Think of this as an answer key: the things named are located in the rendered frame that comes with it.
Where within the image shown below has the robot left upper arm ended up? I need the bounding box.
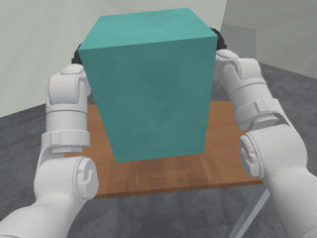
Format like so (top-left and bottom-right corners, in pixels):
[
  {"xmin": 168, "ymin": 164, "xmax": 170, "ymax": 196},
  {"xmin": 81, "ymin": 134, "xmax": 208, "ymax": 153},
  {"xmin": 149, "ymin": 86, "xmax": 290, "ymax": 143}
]
[{"xmin": 0, "ymin": 156, "xmax": 99, "ymax": 238}]

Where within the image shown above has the left robot hand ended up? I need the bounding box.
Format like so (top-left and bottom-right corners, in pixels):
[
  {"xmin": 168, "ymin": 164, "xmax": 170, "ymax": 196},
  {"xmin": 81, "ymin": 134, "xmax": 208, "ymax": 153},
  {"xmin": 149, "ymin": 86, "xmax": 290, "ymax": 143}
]
[{"xmin": 71, "ymin": 44, "xmax": 83, "ymax": 65}]

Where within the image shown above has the right robot hand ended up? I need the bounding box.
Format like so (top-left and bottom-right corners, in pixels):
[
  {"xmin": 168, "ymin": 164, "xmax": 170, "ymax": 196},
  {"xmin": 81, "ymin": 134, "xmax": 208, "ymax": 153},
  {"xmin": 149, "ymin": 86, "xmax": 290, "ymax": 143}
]
[{"xmin": 210, "ymin": 28, "xmax": 227, "ymax": 51}]

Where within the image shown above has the table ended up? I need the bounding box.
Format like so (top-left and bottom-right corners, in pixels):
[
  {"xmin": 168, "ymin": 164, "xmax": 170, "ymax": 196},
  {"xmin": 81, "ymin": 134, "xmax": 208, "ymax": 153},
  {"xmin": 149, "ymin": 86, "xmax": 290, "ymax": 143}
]
[{"xmin": 64, "ymin": 101, "xmax": 270, "ymax": 238}]

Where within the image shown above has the robot right upper arm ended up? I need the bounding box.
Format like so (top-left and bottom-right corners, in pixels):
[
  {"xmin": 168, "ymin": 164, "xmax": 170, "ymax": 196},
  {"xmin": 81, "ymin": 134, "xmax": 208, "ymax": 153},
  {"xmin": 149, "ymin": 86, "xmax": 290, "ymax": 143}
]
[{"xmin": 239, "ymin": 124, "xmax": 317, "ymax": 238}]

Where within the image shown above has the carton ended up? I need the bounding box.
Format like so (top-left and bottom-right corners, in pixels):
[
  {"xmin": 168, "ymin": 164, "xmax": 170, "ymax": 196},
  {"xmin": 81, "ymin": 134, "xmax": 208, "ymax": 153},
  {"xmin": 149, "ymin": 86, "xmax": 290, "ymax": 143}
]
[{"xmin": 77, "ymin": 7, "xmax": 218, "ymax": 163}]

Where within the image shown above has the right robot forearm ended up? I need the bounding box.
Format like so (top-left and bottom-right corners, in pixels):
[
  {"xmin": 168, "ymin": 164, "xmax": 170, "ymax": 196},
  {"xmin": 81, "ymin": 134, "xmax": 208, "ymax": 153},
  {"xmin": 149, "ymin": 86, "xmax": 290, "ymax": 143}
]
[{"xmin": 213, "ymin": 49, "xmax": 308, "ymax": 166}]

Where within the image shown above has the left robot forearm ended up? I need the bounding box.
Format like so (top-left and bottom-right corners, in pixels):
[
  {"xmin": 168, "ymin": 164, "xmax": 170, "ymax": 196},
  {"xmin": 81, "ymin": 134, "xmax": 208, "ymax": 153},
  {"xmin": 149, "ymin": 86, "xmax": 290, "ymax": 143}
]
[{"xmin": 34, "ymin": 63, "xmax": 91, "ymax": 196}]

